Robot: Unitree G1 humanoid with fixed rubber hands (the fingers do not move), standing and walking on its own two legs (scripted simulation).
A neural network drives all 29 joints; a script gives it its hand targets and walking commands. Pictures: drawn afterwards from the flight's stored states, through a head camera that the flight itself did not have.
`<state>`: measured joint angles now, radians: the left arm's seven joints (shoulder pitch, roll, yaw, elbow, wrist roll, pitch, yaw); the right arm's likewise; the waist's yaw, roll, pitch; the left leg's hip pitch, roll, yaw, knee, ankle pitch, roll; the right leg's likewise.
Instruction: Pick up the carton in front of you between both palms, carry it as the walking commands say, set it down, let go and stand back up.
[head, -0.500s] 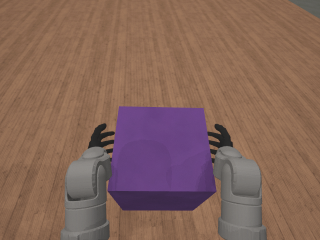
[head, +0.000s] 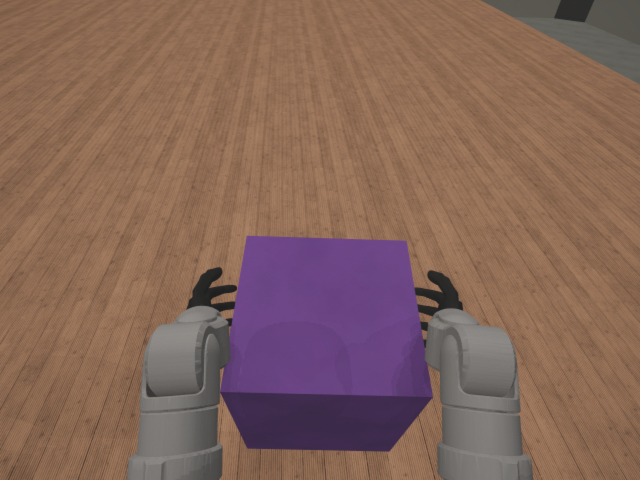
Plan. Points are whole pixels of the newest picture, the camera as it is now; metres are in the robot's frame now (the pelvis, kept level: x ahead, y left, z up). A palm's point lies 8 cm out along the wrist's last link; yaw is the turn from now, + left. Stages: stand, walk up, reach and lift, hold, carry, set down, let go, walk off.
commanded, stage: carry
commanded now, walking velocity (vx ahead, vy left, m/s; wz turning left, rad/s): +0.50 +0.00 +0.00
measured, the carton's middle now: (322, 350) +0.32 +0.00 +0.00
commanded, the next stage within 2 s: none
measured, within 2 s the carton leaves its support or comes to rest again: neither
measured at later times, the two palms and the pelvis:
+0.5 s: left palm (249, 181) +0.58 +0.13 +0.11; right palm (411, 189) +0.59 -0.15 +0.10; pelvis +0.29 -0.01 +0.00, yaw +1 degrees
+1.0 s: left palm (245, 159) +0.67 +0.15 +0.10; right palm (392, 162) +0.68 -0.13 +0.10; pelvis +0.39 +0.00 +0.01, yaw +1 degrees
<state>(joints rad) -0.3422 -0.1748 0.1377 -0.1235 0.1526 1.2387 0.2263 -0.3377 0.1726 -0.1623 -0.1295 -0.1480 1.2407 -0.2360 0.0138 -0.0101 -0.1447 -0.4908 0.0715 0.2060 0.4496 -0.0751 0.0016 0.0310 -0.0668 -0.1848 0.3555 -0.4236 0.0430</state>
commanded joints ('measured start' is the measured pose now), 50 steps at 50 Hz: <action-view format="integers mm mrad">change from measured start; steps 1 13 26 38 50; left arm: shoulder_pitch -465 -464 -399 -463 -524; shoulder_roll -1017 -1109 -1007 -1036 -1049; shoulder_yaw -654 -698 -630 -649 -670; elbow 33 -79 29 2 -23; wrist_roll -455 -473 -445 -443 -479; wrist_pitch -2 -69 -7 -12 -12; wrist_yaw -414 -379 -408 -397 -403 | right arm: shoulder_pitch -452 -467 -500 -483 -524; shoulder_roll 1027 1086 982 1036 1048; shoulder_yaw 659 661 700 670 666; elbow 71 -51 -57 33 -7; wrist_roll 448 486 460 462 462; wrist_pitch -1 -64 9 8 -12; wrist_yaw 424 435 411 421 413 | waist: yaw -42 -17 -5 -13 -14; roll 26 134 -187 27 33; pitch -270 -259 -373 -322 -309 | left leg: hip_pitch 568 591 84 354 399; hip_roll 77 199 9 98 91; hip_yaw -134 -116 -154 -135 -136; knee -63 -206 284 74 84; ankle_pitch -135 339 -542 332 441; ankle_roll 36 123 -52 -29 -19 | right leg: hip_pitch -258 -645 205 -113 -157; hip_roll -80 -29 -303 -119 -88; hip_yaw -35 74 329 98 78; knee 416 447 40 204 228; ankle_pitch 412 216 1147 879 806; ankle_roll -32 -9 -223 -86 -77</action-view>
